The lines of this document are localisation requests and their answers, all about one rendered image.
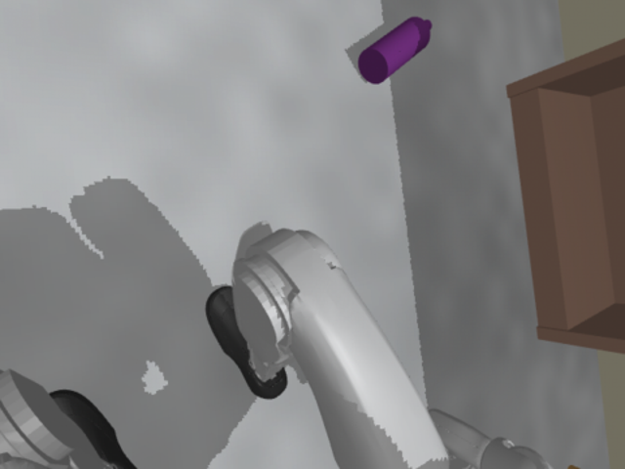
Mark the right robot foot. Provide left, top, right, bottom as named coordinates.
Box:
left=206, top=286, right=287, bottom=400

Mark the right robot arm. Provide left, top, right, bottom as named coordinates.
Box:
left=480, top=437, right=554, bottom=469

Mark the right robot hand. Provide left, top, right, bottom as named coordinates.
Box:
left=429, top=408, right=492, bottom=469

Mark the bookshelf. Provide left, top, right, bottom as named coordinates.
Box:
left=506, top=38, right=625, bottom=354

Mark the left robot foot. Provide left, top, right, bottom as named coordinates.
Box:
left=49, top=390, right=137, bottom=469

